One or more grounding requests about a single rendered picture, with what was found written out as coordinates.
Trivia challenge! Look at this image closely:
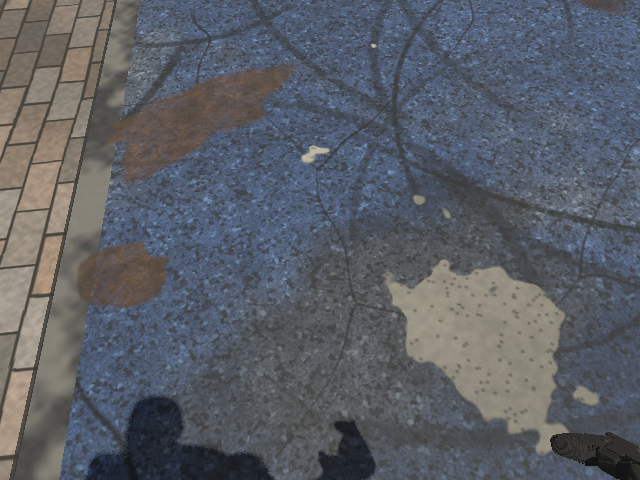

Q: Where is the right robot hand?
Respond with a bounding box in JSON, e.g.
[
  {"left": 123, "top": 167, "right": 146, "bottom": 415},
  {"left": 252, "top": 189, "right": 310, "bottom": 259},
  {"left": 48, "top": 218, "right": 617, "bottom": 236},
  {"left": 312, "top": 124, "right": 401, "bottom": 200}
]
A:
[{"left": 550, "top": 432, "right": 640, "bottom": 480}]

